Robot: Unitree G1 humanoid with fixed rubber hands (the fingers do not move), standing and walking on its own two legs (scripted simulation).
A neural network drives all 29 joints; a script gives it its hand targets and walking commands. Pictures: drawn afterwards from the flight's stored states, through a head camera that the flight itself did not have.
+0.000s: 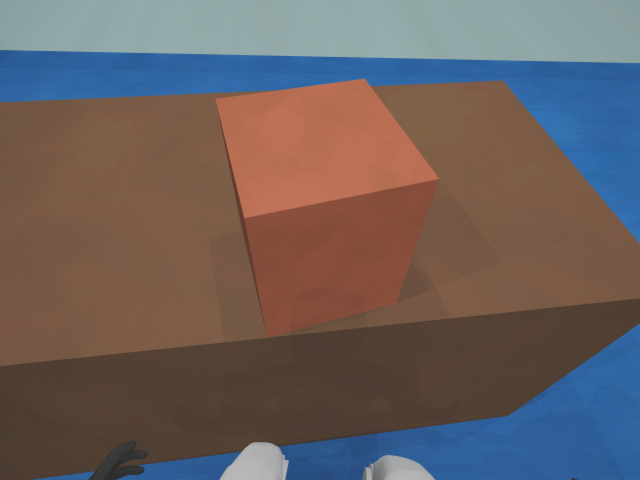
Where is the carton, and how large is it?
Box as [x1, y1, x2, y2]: [215, 79, 438, 337]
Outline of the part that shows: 365,79 215,99 241,226 267,337 396,302 438,178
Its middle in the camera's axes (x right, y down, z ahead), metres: -0.01 -0.04 +0.53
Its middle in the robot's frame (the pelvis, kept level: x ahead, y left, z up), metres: +0.43 +0.03 +0.09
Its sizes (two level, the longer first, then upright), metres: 0.210 0.200 0.250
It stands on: a pedestal, 0.69 m high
